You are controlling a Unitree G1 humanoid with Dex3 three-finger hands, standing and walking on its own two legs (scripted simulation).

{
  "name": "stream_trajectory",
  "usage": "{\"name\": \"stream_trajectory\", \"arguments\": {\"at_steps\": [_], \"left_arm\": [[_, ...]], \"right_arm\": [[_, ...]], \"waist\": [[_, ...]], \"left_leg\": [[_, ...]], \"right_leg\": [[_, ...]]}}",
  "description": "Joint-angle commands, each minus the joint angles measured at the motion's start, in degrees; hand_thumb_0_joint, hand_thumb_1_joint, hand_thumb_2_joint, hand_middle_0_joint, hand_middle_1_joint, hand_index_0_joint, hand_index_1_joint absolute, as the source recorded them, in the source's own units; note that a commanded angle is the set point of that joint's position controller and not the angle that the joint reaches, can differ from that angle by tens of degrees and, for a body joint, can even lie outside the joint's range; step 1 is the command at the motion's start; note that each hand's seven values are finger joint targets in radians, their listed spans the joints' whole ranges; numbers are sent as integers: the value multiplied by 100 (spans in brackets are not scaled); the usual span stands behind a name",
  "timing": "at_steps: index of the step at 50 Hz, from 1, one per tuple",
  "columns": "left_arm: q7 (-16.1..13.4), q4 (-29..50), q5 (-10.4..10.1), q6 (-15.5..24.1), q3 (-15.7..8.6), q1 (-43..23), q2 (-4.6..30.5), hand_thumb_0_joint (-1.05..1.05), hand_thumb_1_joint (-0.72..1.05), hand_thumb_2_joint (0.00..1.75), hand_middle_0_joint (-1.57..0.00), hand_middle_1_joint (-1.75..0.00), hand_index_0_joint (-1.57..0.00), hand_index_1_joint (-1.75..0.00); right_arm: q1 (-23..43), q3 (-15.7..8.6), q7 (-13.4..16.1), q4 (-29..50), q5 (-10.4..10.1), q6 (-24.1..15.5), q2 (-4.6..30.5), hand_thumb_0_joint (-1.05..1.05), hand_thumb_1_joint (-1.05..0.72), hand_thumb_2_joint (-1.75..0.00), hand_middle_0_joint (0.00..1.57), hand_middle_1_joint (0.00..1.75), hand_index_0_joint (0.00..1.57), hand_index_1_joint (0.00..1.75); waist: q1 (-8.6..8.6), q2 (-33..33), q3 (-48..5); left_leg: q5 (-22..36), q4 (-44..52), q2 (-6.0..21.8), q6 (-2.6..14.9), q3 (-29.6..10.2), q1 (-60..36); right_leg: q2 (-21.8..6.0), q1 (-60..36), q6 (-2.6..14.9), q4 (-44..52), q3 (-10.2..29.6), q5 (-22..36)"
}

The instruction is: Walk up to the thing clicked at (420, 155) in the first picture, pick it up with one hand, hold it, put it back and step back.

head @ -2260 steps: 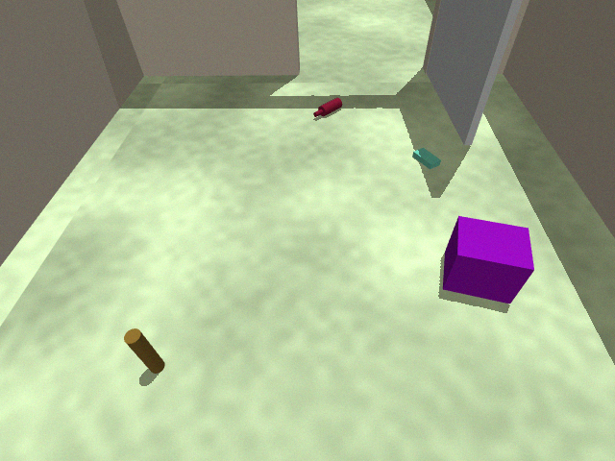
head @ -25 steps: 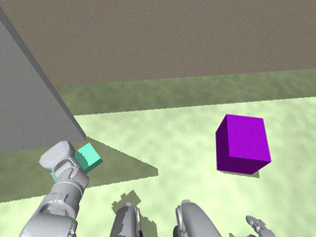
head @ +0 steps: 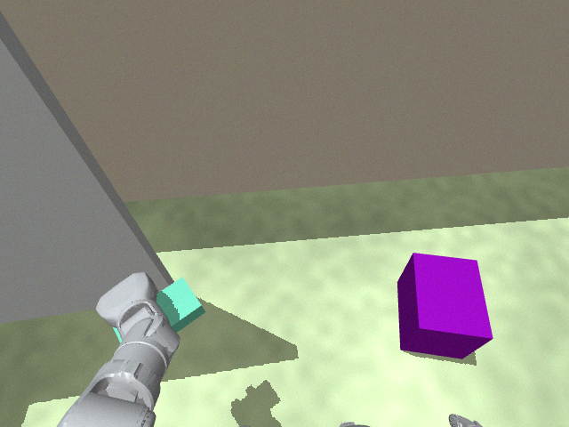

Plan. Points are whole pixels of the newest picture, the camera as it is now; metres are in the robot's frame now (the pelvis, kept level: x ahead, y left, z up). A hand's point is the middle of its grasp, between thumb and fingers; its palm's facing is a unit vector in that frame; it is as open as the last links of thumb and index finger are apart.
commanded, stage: hold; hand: left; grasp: from above
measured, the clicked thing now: (159, 317) +0.34 +0.23 -0.12
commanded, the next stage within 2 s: crouch in 1.96 s
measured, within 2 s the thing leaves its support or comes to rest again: neither
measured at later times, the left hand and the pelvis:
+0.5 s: hand (142, 310) +0.32 +0.23 -0.04, palm faces -0.32 -0.30 -0.90, open 9.6 cm; pelvis +0.01 +0.00 +0.02, yaw +0 degrees
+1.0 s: hand (133, 316) +0.31 +0.23 -0.02, palm faces -0.30 -0.30 -0.90, open 9.6 cm; pelvis +0.01 +0.00 +0.03, yaw +0 degrees
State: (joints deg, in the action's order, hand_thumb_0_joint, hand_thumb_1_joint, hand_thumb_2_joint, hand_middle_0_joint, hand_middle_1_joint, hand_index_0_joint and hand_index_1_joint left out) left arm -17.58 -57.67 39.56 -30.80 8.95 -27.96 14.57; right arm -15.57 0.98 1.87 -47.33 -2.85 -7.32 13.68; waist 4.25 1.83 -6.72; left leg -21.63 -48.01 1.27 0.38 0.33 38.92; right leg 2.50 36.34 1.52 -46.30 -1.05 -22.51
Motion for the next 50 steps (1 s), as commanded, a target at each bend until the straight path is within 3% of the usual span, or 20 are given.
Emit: {"name": "stream_trajectory", "arguments": {"at_steps": [1,3,4,9,12,19,21,23,24,27,33,35,45,50], "left_arm": [[-191,822,192,-54,-34,-1802,879,0,53,44,-89,-56,-93,-53],[-219,938,208,-43,-95,-1847,971,0,51,44,-88,-58,-91,-54],[-214,883,235,-71,-26,-1744,858,0,49,42,-87,-54,-90,-51],[-167,963,236,-155,55,-1822,761,0,49,43,-86,-56,-89,-53],[-133,1141,297,-177,19,-1791,913,0,48,44,-87,-55,-89,-53],[-115,1211,294,-362,139,-1862,716,0,47,42,-85,-56,-88,-53],[-97,1323,290,-395,58,-1923,837,0,44,42,-83,-56,-86,-53],[-25,1251,301,-443,196,-1891,649,0,46,44,-86,-54,-88,-52],[-10,1403,312,-450,167,-1887,755,0,45,46,-85,-56,-87,-54],[54,1476,334,-485,189,-1881,752,0,42,46,-84,-55,-85,-54],[105,1506,356,-537,247,-1746,658,0,44,48,-86,-54,-86,-53],[128,1627,351,-555,184,-1756,786,0,44,47,-85,-56,-85,-55],[160,1944,368,-683,252,-1735,675,0,43,48,-85,-54,-85,-53],[196,1981,355,-788,275,-1583,662,0,47,48,-86,-56,-87,-55]], "right_arm": [[-162,-220,-25,511,-37,-241,846,0,-88,-89,20,30,20,30],[-100,-234,-51,553,-32,-246,859,0,-88,-89,20,30,20,30],[-84,-226,-67,576,-35,-250,854,0,-89,-89,20,30,20,30],[0,-229,-172,626,-41,-257,888,0,-89,-89,20,30,20,30],[28,-230,-218,663,-48,-248,911,0,-89,-89,20,30,20,30],[192,-192,-315,731,-45,-237,901,0,-89,-89,20,30,20,30],[217,-213,-349,740,-43,-240,916,0,-89,-90,20,30,20,30],[267,-198,-375,755,-47,-235,908,0,-89,-90,20,30,20,30],[305,-202,-380,795,-61,-227,911,0,-89,-90,20,30,20,30],[312,-206,-420,788,-61,-234,915,0,-89,-90,20,30,20,30],[423,-184,-454,859,-70,-229,900,0,-89,-90,20,30,20,30],[462,-173,-456,891,-79,-230,906,0,-89,-90,20,30,20,30],[629,-166,-482,928,-90,-227,890,0,-90,-90,20,30,20,30],[748,-142,-479,957,-101,-231,876,0,-89,-90,20,30,20,30]], "waist": [[-27,77,-1597],[-59,59,-1587],[-57,1,-1527],[-51,-46,-1530],[-123,-102,-1539],[-136,-193,-1356],[-197,-44,-1474],[-159,-194,-1321],[-228,-128,-1368],[-215,-123,-1433],[-258,-173,-1193],[-272,-200,-1179],[-309,-217,-1268],[-368,-147,-1024]], "left_leg": [[1833,810,-154,41,-3,-1539],[1718,930,-163,35,22,-1624],[1695,989,-161,39,35,-1682],[1903,1090,-193,59,76,-1884],[2096,1155,-210,86,84,-1962],[1967,1429,-234,93,111,-2129],[2152,1457,-226,84,122,-2271],[2160,1502,-209,95,101,-2275],[2137,1540,-233,91,117,-2329],[2394,1538,-215,120,115,-2442],[2159,1745,-210,92,80,-2454],[2010,1801,-236,99,99,-2427],[2134,1905,-204,102,86,-2686],[1874,2016,-206,83,87,-2613]], "right_leg": [[56,-1025,-57,847,65,1858],[47,-1093,-51,943,79,1737],[40,-1145,-54,993,67,1718],[4,-1366,-98,1125,146,2023],[-12,-1591,-119,1202,166,2277],[-38,-1863,-128,1455,179,2201],[-39,-1897,-120,1457,190,2318],[-30,-1907,-136,1509,187,2362],[-42,-2004,-139,1565,185,2368],[-35,-2057,-143,1582,197,2604],[-30,-2156,-109,1714,166,2289],[-54,-2213,-120,1766,193,2203],[-50,-2328,-108,1828,180,2272],[-55,-2268,-77,1913,159,1933]]}}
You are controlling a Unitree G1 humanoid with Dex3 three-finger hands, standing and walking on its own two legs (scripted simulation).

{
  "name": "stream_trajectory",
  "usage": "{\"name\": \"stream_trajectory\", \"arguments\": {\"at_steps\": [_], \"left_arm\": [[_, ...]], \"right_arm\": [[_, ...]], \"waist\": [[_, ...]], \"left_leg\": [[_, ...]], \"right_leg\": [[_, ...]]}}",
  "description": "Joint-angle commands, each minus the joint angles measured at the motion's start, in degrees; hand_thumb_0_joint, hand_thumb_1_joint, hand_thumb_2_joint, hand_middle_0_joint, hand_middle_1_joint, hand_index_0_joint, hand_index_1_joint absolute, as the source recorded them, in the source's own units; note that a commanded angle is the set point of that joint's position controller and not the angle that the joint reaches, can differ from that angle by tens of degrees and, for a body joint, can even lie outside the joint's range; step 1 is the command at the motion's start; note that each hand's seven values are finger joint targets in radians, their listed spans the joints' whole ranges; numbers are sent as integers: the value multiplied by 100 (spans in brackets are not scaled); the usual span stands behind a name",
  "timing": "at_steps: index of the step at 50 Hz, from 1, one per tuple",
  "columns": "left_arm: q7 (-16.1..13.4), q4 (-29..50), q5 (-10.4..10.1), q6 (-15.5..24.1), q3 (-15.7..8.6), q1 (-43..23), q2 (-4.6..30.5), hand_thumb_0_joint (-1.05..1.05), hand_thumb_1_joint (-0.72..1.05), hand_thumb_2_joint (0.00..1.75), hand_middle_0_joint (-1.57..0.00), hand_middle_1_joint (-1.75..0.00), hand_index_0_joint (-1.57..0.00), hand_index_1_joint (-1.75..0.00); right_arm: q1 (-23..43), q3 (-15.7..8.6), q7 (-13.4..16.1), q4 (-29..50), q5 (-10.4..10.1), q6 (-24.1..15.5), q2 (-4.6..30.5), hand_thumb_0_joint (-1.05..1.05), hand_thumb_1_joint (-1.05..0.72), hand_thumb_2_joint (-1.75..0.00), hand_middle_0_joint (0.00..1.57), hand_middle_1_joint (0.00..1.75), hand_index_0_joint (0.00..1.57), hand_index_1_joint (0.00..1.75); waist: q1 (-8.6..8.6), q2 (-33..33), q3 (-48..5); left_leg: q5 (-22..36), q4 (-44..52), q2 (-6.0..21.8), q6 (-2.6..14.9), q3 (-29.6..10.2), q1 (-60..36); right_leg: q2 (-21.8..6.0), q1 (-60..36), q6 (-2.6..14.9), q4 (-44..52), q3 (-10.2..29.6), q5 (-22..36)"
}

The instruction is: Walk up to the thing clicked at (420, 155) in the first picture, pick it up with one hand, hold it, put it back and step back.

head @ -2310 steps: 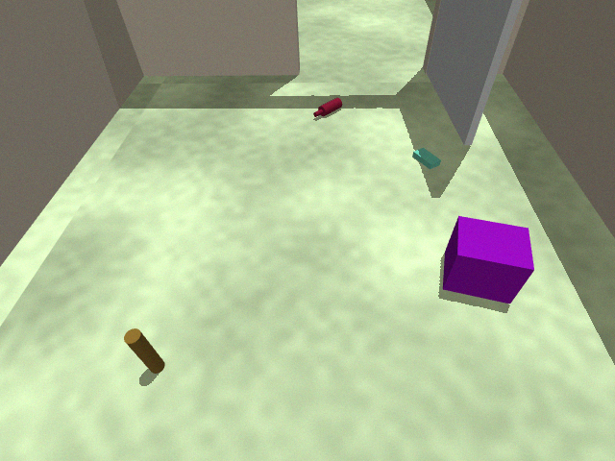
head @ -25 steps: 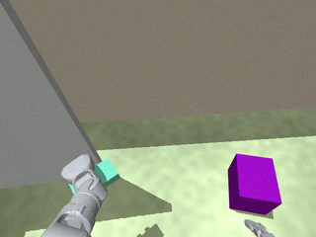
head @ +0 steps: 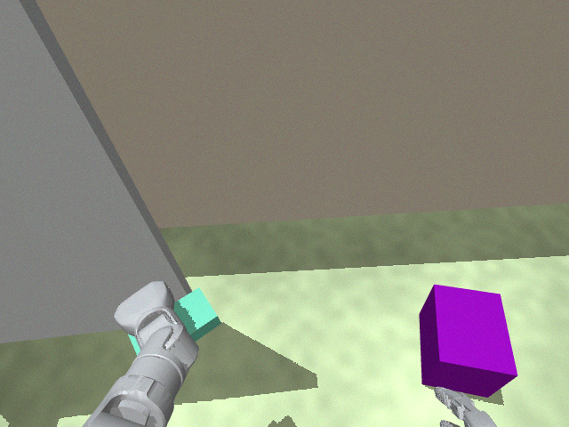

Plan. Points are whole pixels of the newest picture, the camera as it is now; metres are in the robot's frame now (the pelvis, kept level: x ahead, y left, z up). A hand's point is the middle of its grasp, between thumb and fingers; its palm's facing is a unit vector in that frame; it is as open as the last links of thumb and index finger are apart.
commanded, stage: hold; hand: left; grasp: from above
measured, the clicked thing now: (175, 327) +0.32 +0.23 -0.09
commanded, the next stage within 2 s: crouch in 0.96 s
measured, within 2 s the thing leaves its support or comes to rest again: neither
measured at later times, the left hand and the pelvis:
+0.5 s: hand (164, 338) +0.28 +0.22 -0.05, palm faces -0.29 -0.33 -0.90, open 9.5 cm; pelvis +0.00 +0.00 +0.00, yaw +0 degrees
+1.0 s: hand (174, 336) +0.28 +0.21 -0.05, palm faces -0.29 -0.33 -0.90, open 9.5 cm; pelvis +0.00 -0.01 +0.00, yaw +0 degrees
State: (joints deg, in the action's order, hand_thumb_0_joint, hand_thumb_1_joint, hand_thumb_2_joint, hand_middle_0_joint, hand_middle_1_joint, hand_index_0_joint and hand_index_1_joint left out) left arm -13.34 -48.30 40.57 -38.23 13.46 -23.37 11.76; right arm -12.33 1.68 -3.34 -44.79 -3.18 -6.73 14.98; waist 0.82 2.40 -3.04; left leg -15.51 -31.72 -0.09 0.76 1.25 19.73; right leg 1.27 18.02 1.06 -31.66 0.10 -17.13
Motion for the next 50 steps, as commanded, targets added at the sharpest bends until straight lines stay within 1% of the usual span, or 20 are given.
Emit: {"name": "stream_trajectory", "arguments": {"at_steps": [1,6,7,9,16,18,19,23,26,27,28,31,32,34,36,39,42,46,49,50], "left_arm": [[-215,1123,251,-72,-125,-2080,894,0,46,47,-86,-56,-87,-54],[-197,1194,276,-193,-160,-1914,972,0,48,48,-87,-56,-88,-54],[-177,1246,262,-210,-77,-1994,829,0,49,47,-88,-53,-89,-52],[-178,1357,263,-244,-133,-1967,960,0,51,46,-89,-54,-90,-52],[-111,1451,219,-406,-5,-1860,791,0,55,46,-93,-53,-93,-51],[-112,1749,219,-409,-66,-1921,907,0,56,44,-93,-52,-94,-50],[-98,1518,198,-463,33,-1683,710,0,56,45,-93,-52,-94,-51],[-47,1943,206,-475,26,-1978,773,0,58,44,-95,-50,-96,-49],[-23,1804,243,-536,53,-1806,767,0,56,43,-93,-50,-94,-49],[-15,1823,232,-552,169,-1660,599,0,57,46,-95,-50,-95,-49],[-32,1755,281,-565,53,-1721,779,0,57,45,-94,-52,-95,-51],[-33,1801,228,-629,133,-1753,620,0,62,44,-97,-53,-98,-51],[-53,1963,247,-620,36,-1946,802,0,64,46,-99,-53,-100,-51],[-51,1727,231,-693,176,-1678,519,0,65,46,-100,-51,-101,-50],[-64,1821,259,-672,75,-1855,755,0,65,47,-100,-52,-101,-51],[-60,1741,204,-688,153,-1788,538,0,67,46,-102,-52,-102,-51],[-104,1771,192,-712,125,-1914,600,0,66,47,-102,-51,-102,-50],[-134,1602,180,-707,192,-1872,453,0,66,50,-102,-52,-102,-52],[-202,1881,138,-720,115,-2016,579,0,69,47,-104,-52,-104,-51],[-220,1630,165,-749,92,-1959,568,0,67,49,-103,-52,-103,-51]], "right_arm": [[453,-199,42,727,-69,-288,733,0,-90,-90,20,30,20,30],[554,-177,31,776,-80,-292,734,0,-89,-90,20,30,20,30],[608,-164,31,775,-81,-298,700,0,-89,-90,20,30,20,30],[617,-160,43,785,-85,-302,716,0,-90,-90,20,30,20,30],[751,-119,54,856,-92,-311,700,0,-89,-90,20,30,20,30],[775,-126,54,870,-86,-319,688,0,-89,-90,20,30,20,30],[812,-95,55,889,-90,-324,668,0,-89,-90,20,30,20,30],[835,-119,38,891,-99,-328,676,0,-89,-90,20,30,20,30],[862,-93,38,895,-92,-326,659,0,-89,-90,20,30,20,30],[904,-66,45,917,-98,-333,633,0,-89,-90,20,30,20,30],[877,-88,40,892,-108,-337,666,0,-89,-90,20,30,20,30],[915,-79,19,898,-91,-350,641,0,-89,-90,20,30,20,30],[919,-95,13,902,-93,-344,646,0,-89,-90,20,30,20,30],[971,-58,13,903,-82,-345,607,0,-89,-90,20,30,20,30],[926,-75,12,899,-83,-364,647,0,-89,-90,20,30,20,30],[904,-94,-8,914,-72,-373,639,0,-89,-90,20,30,20,30],[926,-73,6,892,-88,-370,621,0,-90,-90,20,30,20,30],[909,-76,7,846,-75,-392,613,0,-90,-90,20,30,20,30],[918,-105,-1,861,-63,-396,628,0,-89,-90,20,30,20,30],[913,-108,-6,851,-67,-389,641,0,-89,-90,20,30,20,30]], "waist": [[1,-225,-1411],[-85,-218,-1358],[-38,-241,-1293],[-76,-184,-1427],[-44,-255,-1257],[-133,-136,-1407],[-71,-337,-1235],[-79,-173,-1582],[-90,-293,-1371],[-91,-400,-1245],[-75,-366,-1338],[-74,-344,-1383],[-124,-165,-1462],[-95,-334,-1303],[-109,-224,-1316],[-92,-347,-1372],[-63,-367,-1529],[-45,-355,-1359],[-147,-133,-1602],[-98,-238,-1483]], "left_leg": [[1259,392,-72,55,-3,-728],[1223,435,-85,47,-9,-694],[1170,427,-85,62,-4,-678],[1219,456,-66,39,-25,-774],[1203,471,-48,42,-51,-762],[1205,463,-68,36,-37,-811],[1139,453,-74,51,-53,-729],[1404,406,-66,50,-48,-958],[1352,397,-78,65,-42,-837],[1249,407,-97,82,-40,-788],[1244,400,-98,84,-28,-815],[1310,406,-85,73,-47,-826],[1347,413,-84,58,-33,-875],[1271,420,-77,62,-54,-803],[1217,441,-74,55,-47,-786],[1282,403,-72,70,-47,-793],[1458,331,-95,85,-23,-873],[1238,369,-90,69,-22,-767],[1419,369,-73,36,-23,-881],[1408,372,-53,38,-31,-839]], "right_leg": [[62,-443,-41,474,50,1428],[57,-526,-31,483,48,1357],[42,-491,-48,518,59,1341],[67,-537,-21,484,39,1311],[73,-473,-21,498,27,1275],[54,-555,-16,516,36,1277],[55,-505,-38,541,39,1226],[43,-581,-44,473,76,1524],[35,-561,-56,510,62,1490],[18,-527,-73,561,60,1433],[15,-533,-77,546,85,1421],[24,-552,-67,498,70,1466],[24,-545,-52,500,84,1474],[34,-558,-51,524,52,1387],[31,-519,-32,505,65,1307],[30,-560,-37,492,62,1376],[11,-596,-93,495,99,1678],[10,-501,-65,520,89,1425],[31,-590,-21,454,56,1504],[50,-531,-19,446,57,1474]]}}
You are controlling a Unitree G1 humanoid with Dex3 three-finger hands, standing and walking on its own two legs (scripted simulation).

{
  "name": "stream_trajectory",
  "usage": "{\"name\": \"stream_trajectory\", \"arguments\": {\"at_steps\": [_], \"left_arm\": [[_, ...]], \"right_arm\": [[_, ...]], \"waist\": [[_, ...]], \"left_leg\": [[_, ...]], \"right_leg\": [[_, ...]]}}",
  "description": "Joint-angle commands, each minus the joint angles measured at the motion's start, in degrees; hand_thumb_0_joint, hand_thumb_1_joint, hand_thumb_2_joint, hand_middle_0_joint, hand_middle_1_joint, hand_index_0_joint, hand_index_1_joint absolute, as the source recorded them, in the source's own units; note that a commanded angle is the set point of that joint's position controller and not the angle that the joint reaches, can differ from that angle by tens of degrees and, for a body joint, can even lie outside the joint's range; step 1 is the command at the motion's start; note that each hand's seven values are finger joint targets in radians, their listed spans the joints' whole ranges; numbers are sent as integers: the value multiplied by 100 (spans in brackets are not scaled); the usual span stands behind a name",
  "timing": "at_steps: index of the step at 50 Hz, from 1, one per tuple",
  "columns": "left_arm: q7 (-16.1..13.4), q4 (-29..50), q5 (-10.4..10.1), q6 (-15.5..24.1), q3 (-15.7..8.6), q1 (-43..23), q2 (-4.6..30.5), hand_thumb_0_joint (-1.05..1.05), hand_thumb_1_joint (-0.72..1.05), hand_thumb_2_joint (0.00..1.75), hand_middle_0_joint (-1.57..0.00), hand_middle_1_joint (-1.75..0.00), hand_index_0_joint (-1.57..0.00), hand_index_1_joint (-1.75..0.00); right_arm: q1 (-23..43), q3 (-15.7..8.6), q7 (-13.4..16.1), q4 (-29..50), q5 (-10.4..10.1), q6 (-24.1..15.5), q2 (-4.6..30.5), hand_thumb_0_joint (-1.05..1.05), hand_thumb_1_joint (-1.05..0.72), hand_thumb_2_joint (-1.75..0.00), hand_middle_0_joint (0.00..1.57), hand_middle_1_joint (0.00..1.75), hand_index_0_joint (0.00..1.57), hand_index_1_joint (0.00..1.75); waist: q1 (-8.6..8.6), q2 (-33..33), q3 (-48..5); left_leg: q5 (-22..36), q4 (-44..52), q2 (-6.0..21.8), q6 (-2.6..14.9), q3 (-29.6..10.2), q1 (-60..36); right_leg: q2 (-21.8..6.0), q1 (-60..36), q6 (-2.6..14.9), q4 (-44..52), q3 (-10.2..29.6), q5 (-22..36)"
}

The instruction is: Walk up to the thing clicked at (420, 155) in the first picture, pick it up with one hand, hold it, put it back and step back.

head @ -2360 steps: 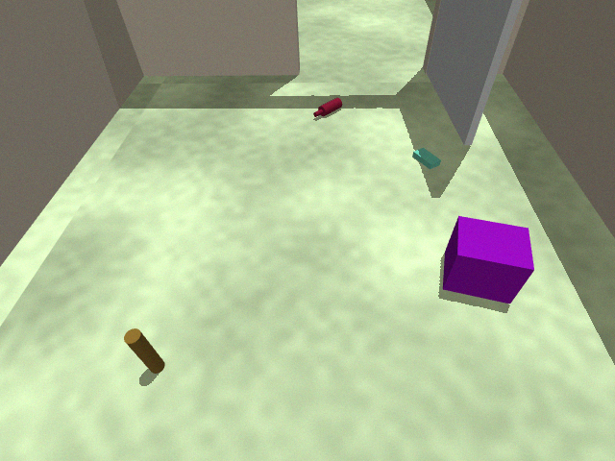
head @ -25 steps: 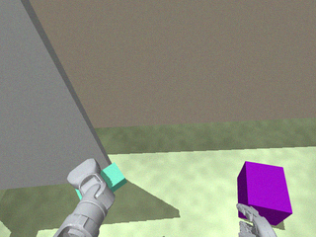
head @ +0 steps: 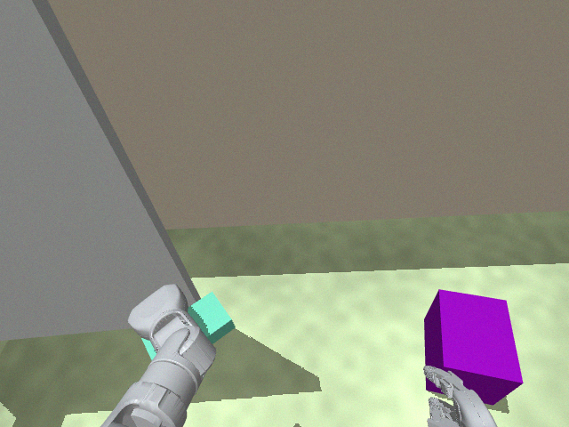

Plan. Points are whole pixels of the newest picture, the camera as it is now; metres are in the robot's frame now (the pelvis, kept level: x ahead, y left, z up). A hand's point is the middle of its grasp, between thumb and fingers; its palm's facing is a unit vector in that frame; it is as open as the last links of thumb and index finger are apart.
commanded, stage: crouch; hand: left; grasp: from above
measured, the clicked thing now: (189, 332) +0.31 +0.21 -0.09
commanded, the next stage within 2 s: none
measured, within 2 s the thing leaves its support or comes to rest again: neither
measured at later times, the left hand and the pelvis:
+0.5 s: hand (187, 355) +0.29 +0.22 -0.14, palm faces -0.38 -0.26 -0.89, open 9.5 cm; pelvis -0.01 +0.00 -0.03, yaw +0 degrees
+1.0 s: hand (211, 368) +0.35 +0.24 -0.38, palm faces -0.29 -0.30 -0.91, open 9.5 cm; pelvis -0.08 +0.01 -0.25, yaw -4 degrees
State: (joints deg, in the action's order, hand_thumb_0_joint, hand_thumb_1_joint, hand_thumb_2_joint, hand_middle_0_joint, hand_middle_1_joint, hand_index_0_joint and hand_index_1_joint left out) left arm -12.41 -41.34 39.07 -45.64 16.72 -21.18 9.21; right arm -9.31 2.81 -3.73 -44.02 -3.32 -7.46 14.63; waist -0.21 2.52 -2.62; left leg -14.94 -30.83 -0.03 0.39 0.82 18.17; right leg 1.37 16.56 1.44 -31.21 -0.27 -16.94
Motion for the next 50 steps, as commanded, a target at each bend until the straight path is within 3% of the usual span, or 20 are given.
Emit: {"name": "stream_trajectory", "arguments": {"at_steps": [1,3,4,10,17,19,26,29,32,35,36,37,40,45,49,50], "left_arm": [[-309,847,329,-21,-178,-2051,744,0,67,48,-104,-50,-104,-50],[-339,827,339,5,-304,-2202,951,0,68,49,-101,-54,-102,-52],[-324,799,284,-7,-226,-2067,749,0,60,45,-93,-53,-94,-48],[-437,344,293,186,-260,-1963,648,0,65,40,-97,-49,-102,-44],[-888,-673,394,724,-464,-2334,646,0,66,41,-94,-57,-100,-50],[-1101,-1112,482,926,-515,-2624,549,0,67,41,-95,-59,-101,-52],[-2021,-2399,642,1503,-1150,-3230,667,0,71,51,-101,-61,-106,-56],[-2336,-2705,516,1683,-1507,-3732,1077,0,69,58,-103,-60,-106,-57],[-2478,-2904,492,1843,-1652,-4287,1389,0,68,59,-106,-55,-107,-54],[-2543,-2942,368,1964,-1817,-4636,1636,0,70,63,-108,-58,-109,-57],[-2548,-3072,401,1987,-1904,-4755,1859,0,69,64,-109,-56,-109,-55],[-2540,-3081,317,2005,-1876,-4820,1726,0,71,63,-108,-57,-110,-56],[-2490,-3222,267,2081,-2073,-4808,2043,0,74,58,-110,-56,-112,-54],[-2291,-3282,292,2296,-2066,-5134,2229,0,78,48,-113,-53,-116,-49],[-2272,-3518,435,2449,-2264,-5199,2624,0,78,41,-112,-50,-116,-46],[-2249,-3547,452,2496,-2219,-5248,2566,0,77,43,-112,-49,-116,-45]], "right_arm": [[606,-198,27,763,-51,-305,653,0,-90,-90,20,30,20,30],[542,-232,35,705,-42,-310,682,0,-89,-90,20,30,20,30],[539,-227,23,711,-38,-308,665,0,-83,-88,20,30,20,30],[350,-271,1,667,-11,-366,689,0,-85,-89,20,30,20,30],[-154,-404,-69,399,57,-378,740,0,-85,-88,20,30,20,30],[-343,-471,-98,280,110,-389,758,0,-86,-88,20,30,20,30],[-532,-681,-284,145,415,-441,828,0,-86,-88,20,30,20,30],[-504,-689,-331,117,495,-432,887,0,-87,-88,20,30,20,30],[-438,-637,-333,30,529,-435,949,0,-87,-89,20,30,20,30],[-450,-617,-347,-35,568,-454,1002,0,-87,-89,20,30,20,30],[-454,-638,-335,-94,577,-458,1070,0,-87,-89,20,30,20,30],[-508,-678,-334,-152,595,-467,1089,0,-87,-89,20,30,20,30],[-608,-667,-345,-285,646,-500,1087,0,-88,-89,20,30,20,30],[-612,-609,-330,-429,717,-532,980,0,-88,-89,20,30,20,30],[-694,-520,-375,-501,810,-563,990,0,-88,-89,20,30,20,30],[-677,-525,-389,-490,819,-574,965,0,-88,-89,20,30,20,30]], "waist": [[33,-391,-1370],[-16,-308,-1498],[8,-364,-1499],[109,-501,-1285],[264,-386,-1354],[393,-505,-1394],[469,-290,-2287],[458,47,-2735],[616,162,-3257],[712,296,-3920],[722,369,-3894],[802,464,-4076],[829,526,-4422],[1024,728,-4165],[1084,732,-4250],[1119,660,-4282]], "left_leg": [[1314,260,-77,107,12,-599],[1341,252,-81,97,19,-575],[1389,231,-88,106,28,-589],[1232,172,-81,95,19,-400],[1202,-370,-67,44,91,154],[1109,-708,-46,37,105,537],[694,-2655,1,-81,89,2476],[133,-3278,-5,-115,31,3256],[-270,-3858,3,-87,-20,3893],[-479,-4390,16,-73,-36,4480],[-639,-4496,37,-78,-75,4601],[-623,-4613,53,-93,-71,4630],[-644,-5037,68,-78,-96,5010],[-1174,-5662,156,-39,-309,5609],[-1198,-6330,155,10,-304,6310],[-1266,-6503,144,40,-266,6519]], "right_leg": [[19,-377,-91,459,101,1515],[17,-419,-80,413,108,1528],[7,-450,-93,411,114,1620],[-7,-230,-80,354,118,1433],[-9,313,-65,-127,168,1511],[13,701,-56,-431,168,1456],[78,2643,55,-2389,115,1006],[110,3488,112,-2993,65,426],[162,4175,101,-3464,25,47],[193,4551,92,-4012,-33,-99],[209,4855,105,-4155,-81,-318],[211,4926,103,-4271,-123,-318],[242,5234,100,-4669,-215,-350],[239,6469,143,-5323,-370,-969],[224,6933,104,-5867,-373,-964],[255,6966,93,-5918,-336,-1062]]}}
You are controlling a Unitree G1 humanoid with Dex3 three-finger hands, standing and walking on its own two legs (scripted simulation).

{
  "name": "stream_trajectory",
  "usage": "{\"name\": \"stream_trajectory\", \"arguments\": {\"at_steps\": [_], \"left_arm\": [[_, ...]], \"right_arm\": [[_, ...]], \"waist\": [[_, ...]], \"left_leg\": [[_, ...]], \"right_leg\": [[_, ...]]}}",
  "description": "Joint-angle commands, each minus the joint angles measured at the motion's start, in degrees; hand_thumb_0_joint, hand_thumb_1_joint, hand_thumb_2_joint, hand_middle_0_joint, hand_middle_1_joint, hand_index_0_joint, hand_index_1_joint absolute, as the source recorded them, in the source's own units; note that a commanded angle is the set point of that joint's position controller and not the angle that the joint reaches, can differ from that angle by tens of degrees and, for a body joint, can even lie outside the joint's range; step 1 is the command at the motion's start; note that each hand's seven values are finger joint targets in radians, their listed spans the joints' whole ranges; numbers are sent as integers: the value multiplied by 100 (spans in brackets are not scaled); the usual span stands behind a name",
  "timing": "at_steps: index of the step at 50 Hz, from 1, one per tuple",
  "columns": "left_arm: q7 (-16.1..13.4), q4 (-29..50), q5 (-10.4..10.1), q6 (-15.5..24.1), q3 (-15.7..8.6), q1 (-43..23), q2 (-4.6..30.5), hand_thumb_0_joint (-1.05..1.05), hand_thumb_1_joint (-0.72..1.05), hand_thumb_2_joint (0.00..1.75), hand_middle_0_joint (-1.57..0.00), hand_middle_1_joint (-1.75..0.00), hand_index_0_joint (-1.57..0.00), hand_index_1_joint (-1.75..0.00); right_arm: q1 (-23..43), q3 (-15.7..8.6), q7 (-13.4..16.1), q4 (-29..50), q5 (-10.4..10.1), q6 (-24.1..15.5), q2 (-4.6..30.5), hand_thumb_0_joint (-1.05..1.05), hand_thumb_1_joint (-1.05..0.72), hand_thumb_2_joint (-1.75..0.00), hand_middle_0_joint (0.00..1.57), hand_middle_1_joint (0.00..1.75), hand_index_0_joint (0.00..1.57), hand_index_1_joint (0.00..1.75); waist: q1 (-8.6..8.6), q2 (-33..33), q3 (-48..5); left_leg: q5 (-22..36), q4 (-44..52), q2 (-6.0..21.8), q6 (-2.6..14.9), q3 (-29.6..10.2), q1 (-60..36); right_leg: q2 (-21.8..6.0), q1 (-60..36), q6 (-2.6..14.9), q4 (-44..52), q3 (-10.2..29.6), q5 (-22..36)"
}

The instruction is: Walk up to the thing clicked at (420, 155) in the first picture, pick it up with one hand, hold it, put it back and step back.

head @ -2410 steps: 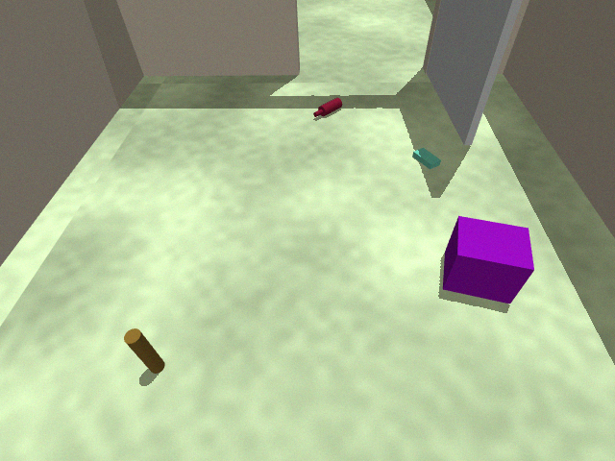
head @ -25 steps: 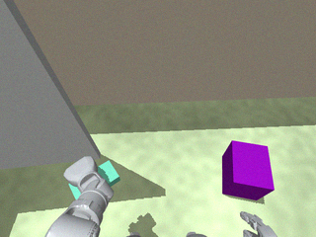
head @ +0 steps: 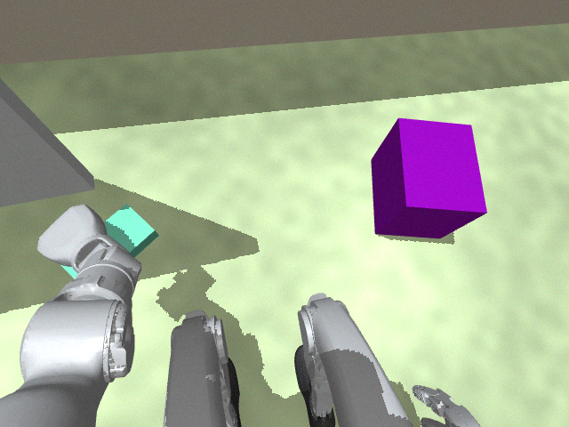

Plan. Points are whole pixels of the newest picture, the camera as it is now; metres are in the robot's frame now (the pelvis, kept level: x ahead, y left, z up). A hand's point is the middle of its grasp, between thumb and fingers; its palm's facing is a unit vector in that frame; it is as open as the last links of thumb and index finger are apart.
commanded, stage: crouch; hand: left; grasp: from above
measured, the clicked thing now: (110, 247) +0.42 +0.26 -0.18
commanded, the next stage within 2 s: lower in 1.10 s
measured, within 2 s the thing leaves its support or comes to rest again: neither
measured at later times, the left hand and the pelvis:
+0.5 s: hand (122, 253) +0.44 +0.28 -0.28, palm faces -0.28 -0.31 -0.91, open 9.3 cm; pelvis -0.01 +0.00 -0.13, yaw -2 degrees
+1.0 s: hand (126, 255) +0.45 +0.29 -0.35, palm faces -0.27 -0.31 -0.91, open 9.3 cm; pelvis -0.01 +0.00 -0.19, yaw -4 degrees
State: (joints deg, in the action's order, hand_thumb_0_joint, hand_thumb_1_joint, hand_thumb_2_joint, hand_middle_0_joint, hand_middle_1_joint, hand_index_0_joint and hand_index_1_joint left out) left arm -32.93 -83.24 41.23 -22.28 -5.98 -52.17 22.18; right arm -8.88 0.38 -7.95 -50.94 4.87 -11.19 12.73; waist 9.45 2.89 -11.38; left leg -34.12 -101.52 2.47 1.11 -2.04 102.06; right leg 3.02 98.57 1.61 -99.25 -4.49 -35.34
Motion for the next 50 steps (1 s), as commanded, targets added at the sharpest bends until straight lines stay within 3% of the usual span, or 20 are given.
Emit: {"name": "stream_trajectory", "arguments": {"at_steps": [1,4,7,8,10,12,13,15,18,19,20,22,23,27,31,35,39,41,47,50], "left_arm": [[-201,474,329,200,-66,-2100,1492,0,76,43,-111,-50,-115,-46],[-173,530,447,360,-176,-2301,1780,0,74,40,-110,-48,-114,-44],[-182,634,564,421,-238,-2587,1882,0,74,43,-112,-46,-115,-43],[-170,662,587,404,-233,-2629,1854,0,75,42,-112,-46,-115,-43],[-192,700,638,430,-343,-2761,2052,0,74,43,-114,-43,-116,-41],[-147,896,617,464,-395,-2965,2092,0,75,45,-114,-45,-116,-43],[-107,509,637,438,-382,-2686,2008,0,75,45,-115,-44,-117,-42],[-27,819,651,488,-493,-2839,2272,0,77,43,-116,-41,-118,-39],[153,487,759,543,-387,-2588,2203,0,76,43,-115,-42,-117,-40],[167,492,767,583,-462,-2574,2382,0,75,43,-116,-40,-117,-39],[189,356,754,620,-402,-2499,2186,0,76,42,-116,-40,-118,-38],[134,506,881,683,-660,-2639,2635,0,76,42,-115,-43,-117,-41],[143,384,912,660,-617,-2520,2566,0,77,41,-116,-41,-119,-39],[83,221,908,752,-637,-2832,2600,0,71,36,-113,-37,-115,-35],[5,196,924,833,-834,-2970,2978,0,71,34,-112,-37,-115,-34],[-26,-42,970,879,-820,-2964,2945,0,74,36,-114,-38,-116,-36],[-45,-80,1004,857,-940,-2939,3199,0,73,35,-114,-37,-116,-35],[-27,-170,975,849,-865,-2894,3072,0,74,35,-116,-35,-118,-33],[46,-119,991,912,-928,-2938,3416,0,74,37,-116,-35,-117,-34],[53,-90,1058,943,-928,-2929,3369,0,72,35,-116,-34,-117,-33]], "right_arm": [[-734,-244,12,189,13,-219,1200,0,-88,-89,20,30,20,30],[-684,-188,-33,176,48,-263,1164,0,-88,-89,20,30,20,30],[-717,-185,-57,156,69,-282,1292,0,-88,-89,20,30,20,30],[-777,-189,-77,113,72,-287,1332,0,-88,-89,20,30,20,30],[-811,-206,-92,73,97,-309,1413,0,-88,-90,20,30,20,30],[-947,-215,-136,21,125,-326,1392,0,-89,-90,20,30,20,30],[-999,-204,-167,28,134,-334,1440,0,-89,-90,20,30,20,30],[-1062,-226,-195,13,148,-344,1427,0,-89,-90,20,30,20,30],[-1054,-212,-250,89,170,-358,1417,0,-89,-90,20,30,20,30],[-1048,-209,-259,104,170,-364,1429,0,-89,-90,20,30,20,30],[-1079,-183,-281,93,199,-374,1365,0,-89,-90,20,30,20,30],[-1212,-193,-302,92,224,-380,1469,0,-89,-90,20,30,20,30],[-1177,-171,-329,145,224,-380,1447,0,-89,-90,20,30,20,30],[-1219,-138,-392,108,290,-433,1436,0,-89,-90,20,30,20,30],[-1224,-86,-448,69,350,-488,1511,0,-90,-90,20,30,20,30],[-1245,-33,-516,74,389,-508,1537,0,-90,-90,20,30,20,30],[-1235,-15,-560,44,412,-529,1682,0,-90,-90,20,30,20,30],[-1206,25,-583,64,420,-526,1642,0,-90,-90,20,30,20,30],[-1290,117,-631,98,425,-577,1751,0,-90,-90,20,30,20,30],[-1319,133,-647,99,420,-600,1798,0,-91,-90,20,30,20,30]], "waist": [[181,613,-3387],[121,899,-3508],[149,1292,-3839],[257,1367,-3722],[194,1505,-3831],[299,1511,-3871],[329,1339,-3737],[288,1328,-3874],[303,1085,-3682],[246,1085,-3677],[289,1033,-3611],[180,1076,-3841],[221,1087,-3754],[400,876,-3399],[304,1068,-3551],[428,1127,-3294],[420,1392,-3269],[486,1336,-3110],[502,1202,-3070],[530,1420,-3042]], "left_leg": [[584,439,-94,-25,-27,-1704],[267,209,-97,-52,-117,-1623],[270,8,-51,-108,-165,-1822],[329,-81,-34,-118,-214,-1889],[331,-179,-29,-139,-250,-1766],[470,-417,-28,-112,-224,-1674],[501,-512,-30,-99,-223,-1534],[677,-731,-48,-65,-156,-1369],[667,-1042,-82,1,-46,-910],[684,-1107,-86,4,-22,-820],[745,-1184,-95,2,9,-679],[924,-1314,-90,12,29,-677],[925,-1346,-103,19,28,-675],[698,-1658,-99,81,85,-93],[699,-1871,-84,75,126,-22],[628,-1996,-61,71,60,127],[612,-2032,-39,31,-48,-51],[514,-2071,-34,24,-81,70],[500,-2341,-42,92,-61,451],[530,-2289,-20,26,-173,179]], "right_leg": [[65,-1047,59,732,67,722],[64,-464,84,365,15,322],[48,-91,113,16,-82,396],[8,132,108,-108,-105,489],[9,329,129,-350,-169,491],[0,345,111,-470,-158,656],[-13,356,94,-518,-168,696],[1,260,77,-634,-139,863],[28,249,50,-743,-92,863],[37,254,51,-798,-84,863],[53,178,47,-866,-89,933],[54,96,40,-999,-91,1135],[36,211,46,-1054,-86,1100],[89,402,-5,-1133,-71,934],[112,343,-10,-1288,-77,912],[139,558,-1,-1464,-169,850],[134,910,35,-1694,-296,781],[149,1002,42,-1742,-335,689],[174,912,-5,-1822,-339,692],[170,1179,38,-1992,-442,736]]}}
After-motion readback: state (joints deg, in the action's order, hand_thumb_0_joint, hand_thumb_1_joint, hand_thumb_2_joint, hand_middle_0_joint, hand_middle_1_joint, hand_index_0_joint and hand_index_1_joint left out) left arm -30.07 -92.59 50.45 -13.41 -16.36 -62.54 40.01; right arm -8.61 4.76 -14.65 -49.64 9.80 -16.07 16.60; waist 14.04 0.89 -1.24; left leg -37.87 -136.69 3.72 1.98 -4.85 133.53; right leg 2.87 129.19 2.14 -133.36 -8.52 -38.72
